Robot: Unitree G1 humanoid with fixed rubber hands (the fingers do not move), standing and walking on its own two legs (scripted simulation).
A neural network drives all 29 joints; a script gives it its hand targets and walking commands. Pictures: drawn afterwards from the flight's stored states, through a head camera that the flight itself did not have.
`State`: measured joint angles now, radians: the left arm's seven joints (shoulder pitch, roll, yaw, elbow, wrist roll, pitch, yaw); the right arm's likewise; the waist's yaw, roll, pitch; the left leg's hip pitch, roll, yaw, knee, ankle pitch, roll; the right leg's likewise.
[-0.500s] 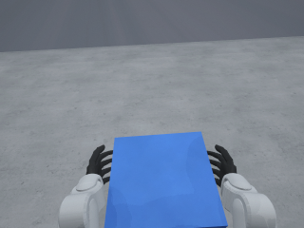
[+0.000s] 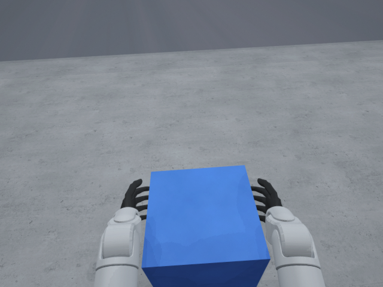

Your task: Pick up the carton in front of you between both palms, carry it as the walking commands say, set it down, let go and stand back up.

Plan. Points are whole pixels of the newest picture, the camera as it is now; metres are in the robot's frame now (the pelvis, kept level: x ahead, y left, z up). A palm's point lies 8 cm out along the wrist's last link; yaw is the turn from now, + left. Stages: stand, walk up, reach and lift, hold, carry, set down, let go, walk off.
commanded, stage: carry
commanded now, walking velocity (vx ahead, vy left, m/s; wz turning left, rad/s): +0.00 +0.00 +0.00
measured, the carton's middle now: (202, 236) +0.27 +0.00 -0.05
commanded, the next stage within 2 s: hold in 0.40 s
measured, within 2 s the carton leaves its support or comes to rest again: neither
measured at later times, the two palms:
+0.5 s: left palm (131, 216) +0.28 +0.15 +0.04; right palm (277, 216) +0.27 -0.15 +0.04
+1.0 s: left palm (127, 231) +0.24 +0.15 +0.05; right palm (285, 234) +0.23 -0.15 +0.05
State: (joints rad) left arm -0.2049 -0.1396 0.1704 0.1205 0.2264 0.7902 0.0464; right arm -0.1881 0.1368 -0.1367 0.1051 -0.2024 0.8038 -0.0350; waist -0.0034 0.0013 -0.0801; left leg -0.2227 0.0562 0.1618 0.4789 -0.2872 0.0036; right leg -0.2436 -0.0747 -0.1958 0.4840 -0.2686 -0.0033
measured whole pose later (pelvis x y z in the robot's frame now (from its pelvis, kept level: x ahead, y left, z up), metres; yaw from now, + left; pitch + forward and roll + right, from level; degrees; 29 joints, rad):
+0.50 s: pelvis -0.01 -0.01 +0.01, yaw +0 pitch -2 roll +0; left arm -0.22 -0.14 0.18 0.15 0.24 0.72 0.03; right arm -0.20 0.14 -0.15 0.13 -0.23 0.73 -0.02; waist 0.00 0.00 0.00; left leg -0.15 0.03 0.08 0.42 -0.22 0.00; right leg -0.16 -0.04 -0.11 0.41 -0.18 -0.01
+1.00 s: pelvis -0.08 +0.00 +0.00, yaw +0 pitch -10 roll +0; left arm -0.45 -0.20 0.41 0.44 0.38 0.66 -0.01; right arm -0.43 0.18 -0.38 0.40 -0.36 0.69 0.04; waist -0.02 0.00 0.08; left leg -0.09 -0.01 -0.01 0.46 -0.23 0.02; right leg -0.11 0.01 0.01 0.46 -0.19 -0.01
